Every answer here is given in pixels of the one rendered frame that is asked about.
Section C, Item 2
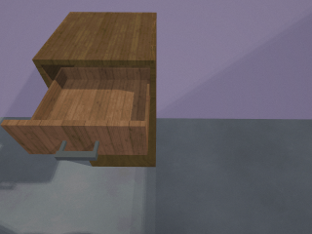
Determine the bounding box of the cabinet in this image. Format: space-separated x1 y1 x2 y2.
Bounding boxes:
32 12 157 168

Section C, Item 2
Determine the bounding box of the drawer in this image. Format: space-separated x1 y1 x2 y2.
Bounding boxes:
0 67 151 155

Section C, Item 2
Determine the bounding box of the handle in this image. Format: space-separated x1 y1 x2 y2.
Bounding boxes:
55 140 99 161

